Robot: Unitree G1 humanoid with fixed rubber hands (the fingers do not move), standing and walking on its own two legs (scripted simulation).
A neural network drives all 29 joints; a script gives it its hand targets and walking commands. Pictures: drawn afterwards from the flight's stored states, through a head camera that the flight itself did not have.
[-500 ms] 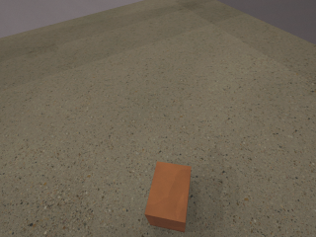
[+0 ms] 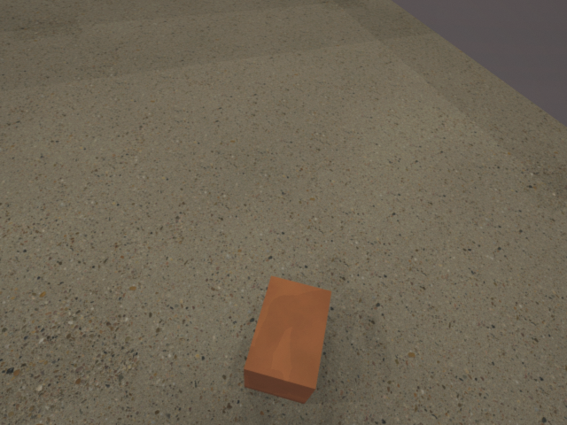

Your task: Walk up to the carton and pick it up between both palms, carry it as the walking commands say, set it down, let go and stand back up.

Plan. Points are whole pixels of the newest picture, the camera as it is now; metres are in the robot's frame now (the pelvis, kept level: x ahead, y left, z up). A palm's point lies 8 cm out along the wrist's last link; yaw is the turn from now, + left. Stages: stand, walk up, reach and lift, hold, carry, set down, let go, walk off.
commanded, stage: walk up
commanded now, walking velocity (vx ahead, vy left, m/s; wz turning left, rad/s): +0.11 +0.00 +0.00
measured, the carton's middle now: (287, 339) +0.44 -0.04 -0.66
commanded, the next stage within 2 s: none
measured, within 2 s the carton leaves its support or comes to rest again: neither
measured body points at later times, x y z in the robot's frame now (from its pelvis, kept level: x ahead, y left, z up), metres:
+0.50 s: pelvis +0.00 -0.03 +0.00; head +0.00 -0.05 +0.45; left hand +0.08 +0.21 -0.13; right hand +0.07 -0.26 -0.15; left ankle -0.02 +0.11 -0.74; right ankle +0.00 -0.13 -0.74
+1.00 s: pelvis +0.01 +0.09 +0.00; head +0.06 +0.13 +0.45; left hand +0.10 +0.35 -0.16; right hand +0.01 -0.18 -0.11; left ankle +0.00 +0.18 -0.74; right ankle -0.07 -0.07 -0.67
